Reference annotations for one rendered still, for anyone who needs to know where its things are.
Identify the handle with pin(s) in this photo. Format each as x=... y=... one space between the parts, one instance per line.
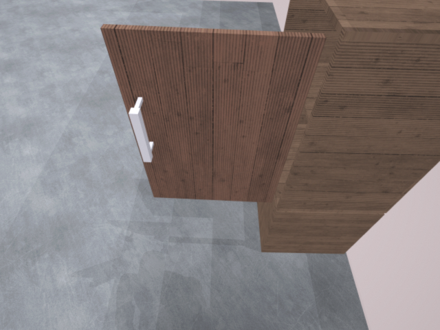
x=137 y=122

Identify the cupboard door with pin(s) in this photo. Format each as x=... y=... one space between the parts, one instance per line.
x=221 y=106

